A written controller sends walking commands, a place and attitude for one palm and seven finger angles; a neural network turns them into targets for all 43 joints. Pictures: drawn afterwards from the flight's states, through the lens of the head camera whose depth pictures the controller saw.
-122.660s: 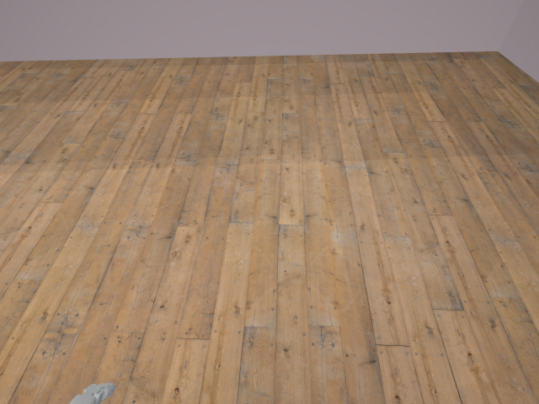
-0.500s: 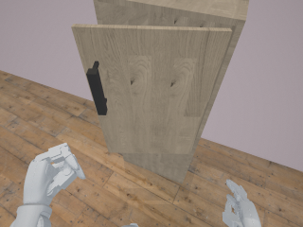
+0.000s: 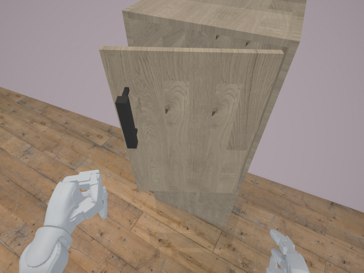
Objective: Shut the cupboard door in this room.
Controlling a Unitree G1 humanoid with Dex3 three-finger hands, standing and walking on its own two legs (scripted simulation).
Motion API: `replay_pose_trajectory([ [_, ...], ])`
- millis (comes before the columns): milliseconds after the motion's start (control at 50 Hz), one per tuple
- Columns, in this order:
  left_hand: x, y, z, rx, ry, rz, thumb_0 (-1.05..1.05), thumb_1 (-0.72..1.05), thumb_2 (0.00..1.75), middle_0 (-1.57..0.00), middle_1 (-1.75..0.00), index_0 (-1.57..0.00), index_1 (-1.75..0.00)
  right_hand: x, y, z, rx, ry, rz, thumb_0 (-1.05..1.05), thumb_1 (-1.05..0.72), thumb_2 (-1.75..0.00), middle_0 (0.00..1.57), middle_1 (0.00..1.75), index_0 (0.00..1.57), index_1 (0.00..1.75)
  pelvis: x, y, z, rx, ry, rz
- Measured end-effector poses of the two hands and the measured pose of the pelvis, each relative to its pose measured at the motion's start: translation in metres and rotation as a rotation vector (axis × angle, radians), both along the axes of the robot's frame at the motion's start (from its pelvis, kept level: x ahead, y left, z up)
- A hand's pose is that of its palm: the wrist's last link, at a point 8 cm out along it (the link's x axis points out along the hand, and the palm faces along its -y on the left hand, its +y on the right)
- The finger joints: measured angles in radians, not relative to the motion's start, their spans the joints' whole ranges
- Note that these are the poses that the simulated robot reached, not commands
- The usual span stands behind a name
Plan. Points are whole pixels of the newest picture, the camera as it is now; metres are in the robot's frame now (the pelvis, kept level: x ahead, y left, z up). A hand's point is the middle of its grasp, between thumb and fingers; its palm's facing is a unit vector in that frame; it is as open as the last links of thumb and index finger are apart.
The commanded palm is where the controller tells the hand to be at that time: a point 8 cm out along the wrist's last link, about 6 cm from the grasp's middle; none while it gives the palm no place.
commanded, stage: raise the hand and make a fist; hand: left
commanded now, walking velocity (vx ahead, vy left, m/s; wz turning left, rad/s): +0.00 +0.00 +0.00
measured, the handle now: (129, 118) +0.46 +0.18 +0.09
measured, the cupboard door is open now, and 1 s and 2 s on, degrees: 22 22 22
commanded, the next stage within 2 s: bring the fist close to the handle in 0.20 s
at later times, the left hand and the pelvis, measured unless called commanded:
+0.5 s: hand (104, 194) +0.24 +0.17 +0.10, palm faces +0.11 -0.99 -0.05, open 3.1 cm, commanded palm +0.22 +0.22 +0.10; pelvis -0.01 -0.03 +0.00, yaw +1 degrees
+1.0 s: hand (126, 166) +0.31 +0.15 +0.09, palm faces +0.03 -1.00 -0.02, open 3.1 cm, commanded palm +0.29 +0.20 +0.10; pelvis +0.01 -0.03 +0.00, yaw -1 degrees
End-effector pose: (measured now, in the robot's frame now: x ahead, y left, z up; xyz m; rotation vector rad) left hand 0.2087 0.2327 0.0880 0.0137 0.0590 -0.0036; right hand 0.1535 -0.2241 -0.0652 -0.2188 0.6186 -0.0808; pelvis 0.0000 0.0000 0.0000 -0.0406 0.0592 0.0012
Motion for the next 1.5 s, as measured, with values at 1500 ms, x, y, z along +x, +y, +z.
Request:
replay_pose_trajectory([
  [1500, 0.118, -0.030, 0.007, -0.009, -0.099, 0.042, 0.02, 0.90, 0.90, -1.30, -1.50, -1.30, -1.50, -0.024, -0.040, -0.018, -0.014, 0.157, -0.088, 0.01, -0.90, -0.90, 0.20, 0.30, 0.20, 0.30, 0.003, -0.020, 0.000, 0.020, 0.031, -0.021],
])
